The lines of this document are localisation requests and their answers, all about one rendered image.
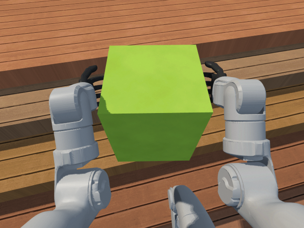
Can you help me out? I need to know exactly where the robot left forearm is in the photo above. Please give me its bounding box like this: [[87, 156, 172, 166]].
[[49, 82, 99, 200]]

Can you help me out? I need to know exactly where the right robot thigh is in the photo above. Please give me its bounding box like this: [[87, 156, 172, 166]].
[[168, 185, 215, 228]]

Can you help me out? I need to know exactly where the right robot hand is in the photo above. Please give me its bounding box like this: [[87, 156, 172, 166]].
[[203, 61, 227, 103]]

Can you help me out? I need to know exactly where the left robot upper arm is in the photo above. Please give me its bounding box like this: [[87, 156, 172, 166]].
[[21, 167, 111, 228]]

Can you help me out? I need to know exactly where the right robot upper arm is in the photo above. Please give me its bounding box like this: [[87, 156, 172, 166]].
[[218, 162, 304, 228]]

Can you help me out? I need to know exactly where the carton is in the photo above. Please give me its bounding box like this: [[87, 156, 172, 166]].
[[97, 45, 213, 162]]

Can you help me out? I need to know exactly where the left robot hand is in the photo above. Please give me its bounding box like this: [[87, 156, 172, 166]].
[[79, 65, 104, 106]]

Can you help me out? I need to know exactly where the robot right forearm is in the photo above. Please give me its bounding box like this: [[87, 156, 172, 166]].
[[212, 76, 278, 189]]

